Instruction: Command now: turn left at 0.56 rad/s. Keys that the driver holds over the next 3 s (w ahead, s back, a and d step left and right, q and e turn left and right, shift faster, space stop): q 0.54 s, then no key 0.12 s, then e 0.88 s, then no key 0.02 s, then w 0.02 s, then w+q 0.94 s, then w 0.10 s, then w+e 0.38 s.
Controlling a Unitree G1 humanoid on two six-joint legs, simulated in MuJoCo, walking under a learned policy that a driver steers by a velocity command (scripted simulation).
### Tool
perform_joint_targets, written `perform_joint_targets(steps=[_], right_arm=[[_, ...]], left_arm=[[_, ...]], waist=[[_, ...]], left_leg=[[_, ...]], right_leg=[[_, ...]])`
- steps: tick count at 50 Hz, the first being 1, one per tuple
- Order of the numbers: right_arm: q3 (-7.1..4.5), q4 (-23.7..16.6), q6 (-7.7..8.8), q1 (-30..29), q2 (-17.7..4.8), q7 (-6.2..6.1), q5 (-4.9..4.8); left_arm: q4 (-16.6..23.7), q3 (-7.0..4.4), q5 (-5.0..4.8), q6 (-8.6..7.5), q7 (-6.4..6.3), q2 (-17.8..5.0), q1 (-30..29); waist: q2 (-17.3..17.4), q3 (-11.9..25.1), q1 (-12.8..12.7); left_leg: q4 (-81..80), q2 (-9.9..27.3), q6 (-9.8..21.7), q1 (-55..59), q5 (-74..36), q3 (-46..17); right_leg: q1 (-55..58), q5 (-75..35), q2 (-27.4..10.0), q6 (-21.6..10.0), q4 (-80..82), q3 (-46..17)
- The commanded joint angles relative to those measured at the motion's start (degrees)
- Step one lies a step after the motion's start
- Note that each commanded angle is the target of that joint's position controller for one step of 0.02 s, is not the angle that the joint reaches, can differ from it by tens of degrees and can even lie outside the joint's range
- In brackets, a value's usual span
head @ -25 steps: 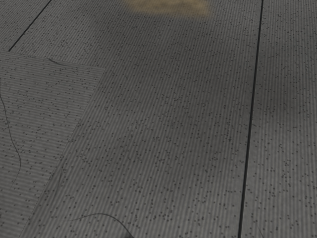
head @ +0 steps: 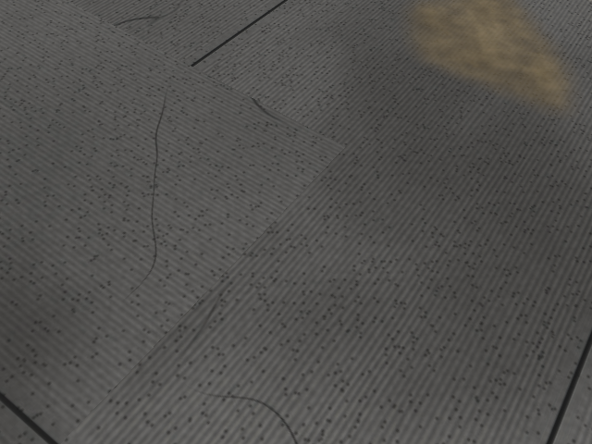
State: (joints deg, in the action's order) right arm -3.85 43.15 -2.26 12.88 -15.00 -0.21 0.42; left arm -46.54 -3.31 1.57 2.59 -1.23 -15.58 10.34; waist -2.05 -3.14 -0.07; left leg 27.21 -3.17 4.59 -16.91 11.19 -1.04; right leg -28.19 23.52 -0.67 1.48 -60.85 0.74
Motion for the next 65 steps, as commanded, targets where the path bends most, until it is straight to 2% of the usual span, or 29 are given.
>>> perform_joint_targets(steps=[1, 9, 13, 15, 16, 17, 18, 19, 21, 24, 29, 34, 36, 37, 38, 39, 40, 43, 45, 47, 51, 57, 58, 59, 60, 61, 62, 64, 65], right_arm=[[-2.17, -3.23, 0.95, 1.30, -8.56, -0.03, -0.14], [-3.01, -3.58, 0.25, 2.27, -10.48, 0.22, 0.88], [-3.27, -4.00, -0.07, -0.16, -10.70, 0.77, 0.93], [-3.27, -4.28, -0.35, -2.87, -10.39, 0.88, 0.37], [-2.94, -4.61, -0.33, -3.56, -9.22, 0.68, -0.21], [-1.97, -4.91, -0.13, -0.37, -4.96, 0.53, -0.39], [-2.51, -5.02, -0.05, 0.10, -6.62, -0.05, 0.36], [-3.34, -4.50, -0.09, -0.41, -10.11, 0.03, 1.87], [-3.54, -2.16, -0.67, 2.31, -9.28, 1.00, 1.39], [-3.08, -1.63, -1.48, 2.50, -8.41, 2.42, 0.70], [-1.77, -3.73, -2.12, -3.01, -6.32, 2.76, 0.40], [-0.30, -3.86, -1.88, -3.20, -4.79, 1.93, -0.27], [0.44, -2.39, -1.35, -0.48, -3.44, 1.17, -0.18], [1.01, -1.18, -0.72, 1.43, -2.81, 0.66, 0.53], [1.11, -0.49, 0.26, 2.62, -5.00, -0.01, 1.94], [1.10, -1.69, 1.05, -1.12, -8.99, -0.57, 1.66], [1.05, -0.93, 1.34, -2.39, -7.71, -0.95, 0.82], [1.34, -0.86, 1.71, -5.45, -7.70, -1.88, 0.82], [0.81, -0.06, 1.50, -2.83, -8.65, -2.36, 0.37], [0.73, -0.09, 1.03, -2.79, -7.75, -2.36, 0.42], [0.72, -0.24, 0.83, -5.17, -6.36, -2.44, 1.06], [-0.76, 0.32, 1.13, -6.00, -9.44, -1.38, 1.09], [-0.94, 0.33, 0.91, -6.69, -9.64, -1.30, 0.82], [-0.99, 0.96, 0.73, -4.93, -8.93, -1.12, 1.00], [-0.23, -0.25, 0.31, -2.84, -5.21, -0.69, 1.54], [0.35, -3.54, -0.65, -9.08, -4.81, -1.51, 1.25], [0.12, -2.93, -1.05, -8.94, -6.21, -1.67, 1.10], [-0.25, -0.93, -0.30, -6.56, -6.90, -1.11, 0.22], [-0.50, -0.33, -0.09, -5.55, -7.55, -0.88, 1.02]], left_arm=[[3.15, -0.95, -0.24, -0.05, -0.04, -3.74, 1.54], [5.95, -0.50, -0.78, -0.29, -0.72, -3.90, -1.67], [6.63, -0.35, -1.48, -1.14, -1.07, -4.34, 0.62], [5.98, -0.20, -1.63, -1.79, -1.46, -3.93, 4.69], [5.61, -0.56, -1.21, -2.25, -1.92, -5.32, 6.74], [6.45, -1.42, -0.21, -2.43, -2.42, -10.36, 6.13], [8.46, -2.19, 0.13, -2.11, -2.08, -14.41, 0.68], [8.64, -1.57, 0.34, -2.04, -1.70, -11.19, 0.97], [9.71, -0.12, -0.24, -2.18, -1.24, -6.15, -3.79], [10.00, -0.13, -0.19, -2.34, -1.46, -5.92, -2.21], [7.67, -1.10, -0.15, -2.54, -1.23, -7.66, 4.86], [6.42, -1.38, 0.04, -2.49, 0.32, -8.91, 3.63], [5.36, -0.89, -0.44, -2.13, 0.86, -8.19, 2.68], [4.69, -0.23, -0.94, -2.06, 1.11, -6.78, 2.46], [4.51, 0.86, -1.07, -2.39, 1.50, -3.35, 4.79], [5.34, 2.22, -1.36, -2.54, 2.03, 1.18, 7.95], [3.81, 1.26, -1.19, -1.36, 1.49, -2.99, 5.73], [3.56, -0.32, -1.44, -0.63, 1.77, -6.54, 3.00], [2.32, -0.87, -1.13, -0.39, 1.73, -6.27, 5.64], [1.87, -1.16, -1.11, 0.19, 1.53, -5.21, 6.66], [2.91, -1.08, -0.83, 1.11, 2.12, -3.78, 4.71], [4.83, -1.09, -1.35, 0.84, 3.04, -3.76, 5.32], [4.41, -1.08, -1.26, 0.40, 3.03, -3.56, 7.07], [4.19, -1.45, -0.70, -0.37, 2.71, -5.20, 8.03], [5.18, -2.78, 0.06, -1.30, 2.04, -11.91, 8.60], [4.88, -4.20, -0.40, -1.33, 2.08, -16.92, 11.47], [4.77, -3.74, -0.70, -1.16, 1.93, -14.14, 11.21], [6.28, -2.55, -1.08, -0.60, 1.31, -10.01, 3.68], [6.92, -2.33, -1.47, -0.62, 1.01, -9.21, 2.20]], waist=[[6.34, 7.04, 0.00], [8.62, 5.99, 2.13], [9.54, 6.83, 1.05], [9.01, 6.73, -1.64], [6.83, 6.45, -2.68], [-4.80, 6.80, -0.52], [-11.89, 2.96, 0.25], [-6.07, 2.52, 0.55], [-2.92, 1.41, 3.24], [-5.46, 3.18, 1.71], [-6.24, 3.95, -2.34], [-8.92, 5.00, -2.14], [-7.90, 5.06, 0.13], [-5.51, 4.92, 1.84], [0.51, 7.85, 0.77], [12.26, 7.04, -2.62], [12.38, 5.85, -0.07], [13.20, 1.93, 0.14], [11.66, 3.54, 0.75], [8.29, 3.75, 0.44], [9.65, 1.83, 0.32], [10.53, 5.15, -0.67], [9.16, 5.42, -2.15], [3.87, 5.08, -2.70], [-12.66, 4.53, -1.44], [-15.85, 2.30, -4.33], [-7.14, 1.91, -3.33], [-2.82, 0.17, 0.14], [-3.88, 1.09, 0.30]], left_leg=[[-8.15, 13.31, 9.08, 10.60, -21.04, -15.43], [-8.02, 12.43, 9.78, 7.63, -10.11, -23.31], [-6.61, 11.19, 7.91, 5.32, -13.39, -27.39], [-4.93, 8.67, 4.76, 1.69, -10.66, -27.64], [-2.56, 5.75, 1.54, -2.92, -3.53, -25.91], [8.31, -0.69, -2.11, -9.34, 12.19, -17.47], [19.60, -8.34, -3.71, -16.64, 21.37, -5.75], [29.24, -3.40, -4.19, -13.90, 20.54, -6.79], [36.91, -2.68, -4.94, -12.62, 14.41, -6.04], [39.93, -1.74, -7.27, -15.12, 11.74, -3.17], [29.67, 0.00, -8.49, -15.24, 13.87, -1.76], [13.94, -0.16, -5.88, -2.29, 16.38, 1.93], [0.40, -0.22, -4.41, 4.85, 8.49, 2.88], [-12.15, 1.18, -3.73, 12.45, -3.41, 1.75], [-15.37, 9.10, -2.86, 22.58, -8.17, -6.86], [-12.69, 21.25, 1.50, 20.41, -24.05, -17.28], [-9.58, 21.12, 5.78, 11.28, -23.05, -13.16], [-9.06, 16.79, 4.37, 13.07, -22.56, -8.07], [-6.96, 18.57, 7.01, 15.28, -33.92, -6.62], [-7.35, 19.88, 8.85, 13.64, -32.45, -4.95], [-8.57, 18.57, 7.99, 10.80, -19.24, -1.96], [-3.10, 20.29, 5.79, 8.78, -17.80, -0.16], [-0.01, 19.27, 3.57, 6.18, -13.38, 1.72], [6.16, 16.85, -0.23, 1.65, -4.09, 4.54], [22.01, 9.46, -4.93, -10.12, 15.88, 10.65], [30.08, 1.63, -5.57, -16.49, 26.78, 4.16], [35.27, 3.87, -5.49, -16.80, 23.69, -0.06], [34.37, 5.30, -5.31, -16.30, 13.90, -1.54], [34.64, 4.99, -5.65, -16.10, 11.26, -0.98]], right_leg=[[-4.31, -1.67, -0.04, 0.76, 0.54, -2.14], [0.40, 0.18, 1.93, 0.40, 13.58, -3.34], [7.67, 0.81, 3.94, -1.11, 21.63, -3.49], [15.84, -4.48, 4.63, -2.17, 33.37, -2.99], [21.81, -7.56, 1.51, -3.00, 41.73, -5.35], [26.35, -1.84, -12.42, -5.96, 48.71, -18.67], [19.95, -6.77, -21.98, -12.22, 51.02, -30.28], [16.41, -14.45, -21.92, -14.89, 48.62, -26.71], [15.35, -22.15, -14.49, -12.42, 46.17, -14.65], [21.47, -32.05, -11.31, -11.99, 43.56, -6.98], [28.78, -36.56, -14.13, -13.88, 41.42, -6.03], [23.39, -40.35, -13.88, -13.95, 38.44, -4.34], [21.03, -41.22, -12.48, -12.53, 35.91, -4.35], [16.92, -37.54, -11.30, -9.60, 34.68, -3.84], [10.82, -27.19, -9.16, -5.57, 32.96, -2.80], [7.28, -4.10, -3.50, -2.44, 33.36, 0.78], [15.21, 3.86, -3.32, -2.42, 30.65, -0.41], [8.82, 1.30, 0.52, -2.50, 24.16, 0.00], [5.22, 5.80, 1.54, -2.03, 12.73, -0.49], [3.50, 7.33, 1.24, -1.27, 3.97, -1.19], [3.39, 4.34, 0.02, -0.46, 8.06, 0.31], [12.73, 0.02, 0.70, -3.07, 23.13, 3.79], [17.00, -5.42, 1.59, -3.92, 29.75, 4.49], [21.24, -10.84, 0.64, -4.91, 37.51, -0.35], [26.04, -20.05, -14.07, -8.16, 45.22, -21.52], [20.96, -32.81, -21.62, -16.81, 45.83, -32.19], [21.23, -30.67, -19.47, -18.22, 45.23, -28.14], [19.96, -24.08, -12.12, -14.63, 45.05, -20.21], [21.33, -26.52, -10.31, -13.84, 44.62, -18.58]])
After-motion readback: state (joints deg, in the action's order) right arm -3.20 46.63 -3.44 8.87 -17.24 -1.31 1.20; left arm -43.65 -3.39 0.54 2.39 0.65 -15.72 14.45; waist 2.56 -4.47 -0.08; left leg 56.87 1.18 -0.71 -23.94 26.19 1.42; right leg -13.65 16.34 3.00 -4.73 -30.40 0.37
